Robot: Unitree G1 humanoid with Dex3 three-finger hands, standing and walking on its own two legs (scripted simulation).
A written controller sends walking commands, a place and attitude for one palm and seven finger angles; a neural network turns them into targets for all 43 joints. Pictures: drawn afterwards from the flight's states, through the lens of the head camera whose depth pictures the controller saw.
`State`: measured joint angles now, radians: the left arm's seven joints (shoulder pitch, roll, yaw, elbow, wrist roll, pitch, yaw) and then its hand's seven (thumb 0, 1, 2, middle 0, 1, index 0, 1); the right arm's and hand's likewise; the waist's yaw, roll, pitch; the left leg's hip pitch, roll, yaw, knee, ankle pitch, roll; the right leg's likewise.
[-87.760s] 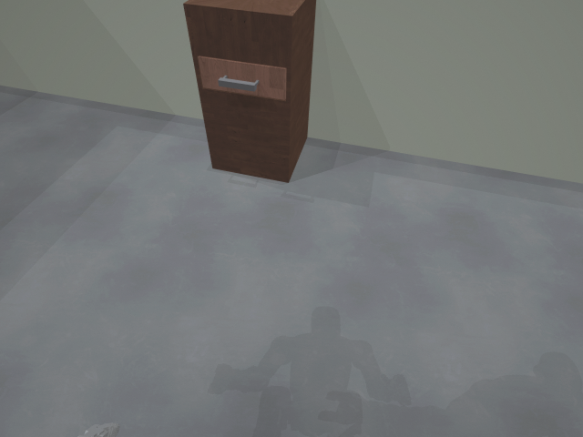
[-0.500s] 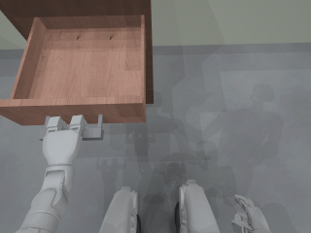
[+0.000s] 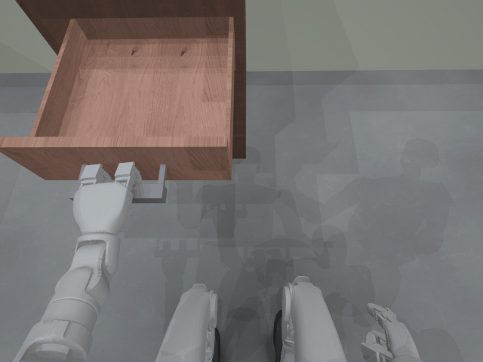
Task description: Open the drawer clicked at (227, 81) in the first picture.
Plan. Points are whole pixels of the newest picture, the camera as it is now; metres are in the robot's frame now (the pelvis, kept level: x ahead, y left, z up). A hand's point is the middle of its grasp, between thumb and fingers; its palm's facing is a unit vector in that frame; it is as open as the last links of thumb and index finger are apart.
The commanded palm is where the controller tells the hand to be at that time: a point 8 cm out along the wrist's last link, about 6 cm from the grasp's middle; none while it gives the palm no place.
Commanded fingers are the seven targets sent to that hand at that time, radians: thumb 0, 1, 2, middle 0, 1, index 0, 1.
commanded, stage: open the thumb to release the handle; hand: left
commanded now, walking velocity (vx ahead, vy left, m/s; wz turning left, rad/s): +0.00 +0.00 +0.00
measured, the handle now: (121, 181) +0.41 +0.24 -0.05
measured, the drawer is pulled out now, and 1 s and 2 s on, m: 0.30 0.30 0.30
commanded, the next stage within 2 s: lift the hand off the handle in 0.18 s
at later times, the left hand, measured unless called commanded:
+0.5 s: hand (117, 207) +0.37 +0.24 -0.06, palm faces -0.04 -0.02 -1.00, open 13.7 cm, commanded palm +0.35 +0.24 -0.02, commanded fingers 0.00 -0.50 0.30 -0.30 -1.20 -0.30 -1.20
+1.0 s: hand (113, 202) +0.37 +0.24 -0.04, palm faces -0.06 -0.04 -1.00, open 13.5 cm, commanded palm +0.36 +0.24 +0.02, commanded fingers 0.00 -0.50 0.30 -0.30 -1.20 -0.30 -1.20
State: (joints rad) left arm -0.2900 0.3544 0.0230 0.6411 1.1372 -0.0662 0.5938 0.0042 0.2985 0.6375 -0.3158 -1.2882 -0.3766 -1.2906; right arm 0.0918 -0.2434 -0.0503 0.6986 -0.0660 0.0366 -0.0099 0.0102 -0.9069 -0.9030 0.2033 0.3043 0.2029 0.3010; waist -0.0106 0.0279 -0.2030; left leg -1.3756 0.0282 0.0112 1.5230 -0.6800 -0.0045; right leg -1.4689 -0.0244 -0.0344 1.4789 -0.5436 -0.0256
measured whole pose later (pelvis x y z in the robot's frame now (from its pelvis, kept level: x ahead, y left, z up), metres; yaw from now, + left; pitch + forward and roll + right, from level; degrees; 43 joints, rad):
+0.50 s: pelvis -0.03 +0.00 +0.00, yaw +1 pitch +30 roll +0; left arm -0.46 0.40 0.02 0.86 1.13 -0.12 0.60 0.00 -0.48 0.30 -0.31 -1.20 -0.33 -1.21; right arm 0.15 -0.25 -0.04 0.76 -0.06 0.00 -0.03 0.01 -0.91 -0.90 0.20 0.30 0.20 0.30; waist -0.04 0.04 -0.20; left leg -1.41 0.02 0.01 1.51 -0.61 0.00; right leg -1.49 -0.04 -0.04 1.45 -0.48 -0.02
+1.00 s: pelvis -0.01 +0.01 +0.03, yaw +0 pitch +28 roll -1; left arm -0.42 0.37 -0.01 0.84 1.14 -0.10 0.61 0.00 -0.49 0.30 -0.33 -1.20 -0.38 -1.22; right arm 0.15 -0.24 -0.04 0.74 -0.06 0.04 -0.02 0.01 -0.91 -0.90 0.20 0.30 0.20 0.30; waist -0.04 0.04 -0.19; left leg -1.29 0.02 0.01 1.40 -0.60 0.01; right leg -1.36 -0.03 -0.03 1.34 -0.47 -0.01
